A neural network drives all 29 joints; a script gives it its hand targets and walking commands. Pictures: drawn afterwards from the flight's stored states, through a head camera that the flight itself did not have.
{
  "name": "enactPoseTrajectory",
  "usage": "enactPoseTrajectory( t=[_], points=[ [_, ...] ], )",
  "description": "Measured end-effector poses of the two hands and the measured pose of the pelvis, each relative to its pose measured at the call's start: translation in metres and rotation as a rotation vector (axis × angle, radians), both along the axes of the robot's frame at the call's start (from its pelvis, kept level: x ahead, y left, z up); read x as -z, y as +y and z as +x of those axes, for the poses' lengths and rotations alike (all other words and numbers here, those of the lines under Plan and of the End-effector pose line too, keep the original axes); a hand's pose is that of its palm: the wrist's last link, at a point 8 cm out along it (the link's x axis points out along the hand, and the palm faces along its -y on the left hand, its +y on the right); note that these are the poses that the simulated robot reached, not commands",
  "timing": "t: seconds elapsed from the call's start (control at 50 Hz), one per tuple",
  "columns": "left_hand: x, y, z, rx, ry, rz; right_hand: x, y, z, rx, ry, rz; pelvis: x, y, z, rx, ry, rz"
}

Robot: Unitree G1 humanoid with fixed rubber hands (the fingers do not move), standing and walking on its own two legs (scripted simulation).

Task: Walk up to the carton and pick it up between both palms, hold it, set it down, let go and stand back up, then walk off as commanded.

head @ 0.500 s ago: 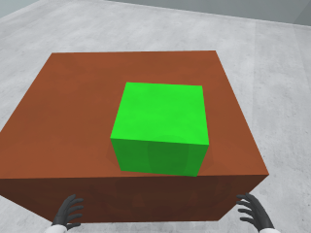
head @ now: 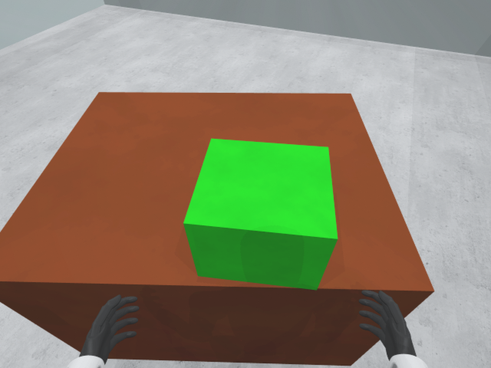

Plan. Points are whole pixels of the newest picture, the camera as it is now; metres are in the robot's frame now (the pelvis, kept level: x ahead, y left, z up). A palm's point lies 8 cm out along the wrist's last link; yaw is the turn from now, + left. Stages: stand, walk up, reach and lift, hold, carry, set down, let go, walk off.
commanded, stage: reach and lift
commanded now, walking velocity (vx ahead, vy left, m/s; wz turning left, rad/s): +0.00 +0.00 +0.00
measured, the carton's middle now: (262, 212) +0.42 +0.00 -0.02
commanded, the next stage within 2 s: none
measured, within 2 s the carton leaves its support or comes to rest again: neither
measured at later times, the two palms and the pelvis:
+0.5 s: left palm (97, 319) +0.19 +0.26 +0.00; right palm (383, 315) +0.20 -0.19 -0.01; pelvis +0.00 +0.00 +0.00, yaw +1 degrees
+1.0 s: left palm (114, 249) +0.29 +0.25 +0.05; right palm (383, 262) +0.27 -0.19 +0.03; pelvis +0.00 -0.01 +0.00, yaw +1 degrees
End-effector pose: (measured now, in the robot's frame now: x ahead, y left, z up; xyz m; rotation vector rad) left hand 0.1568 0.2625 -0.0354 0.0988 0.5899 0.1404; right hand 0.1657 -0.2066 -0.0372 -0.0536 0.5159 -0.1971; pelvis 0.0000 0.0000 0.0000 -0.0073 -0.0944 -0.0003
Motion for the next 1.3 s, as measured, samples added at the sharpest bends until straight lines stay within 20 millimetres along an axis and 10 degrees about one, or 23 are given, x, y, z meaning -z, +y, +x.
enactPoseTrajectory(
  t=[0.48,1.3],
  points=[
    [-0.036,0.000,0.030,0.068,-0.255,-0.048,-0.028,0.018,0.035,0.052,-0.197,0.090,0.003,0.002,0.004,-0.021,0.014,-0.012],
    [-0.110,-0.018,0.182,0.106,-0.316,-0.079,-0.094,0.008,0.145,0.012,-0.265,0.083,-0.001,-0.006,0.003,-0.001,0.082,0.000]
  ],
)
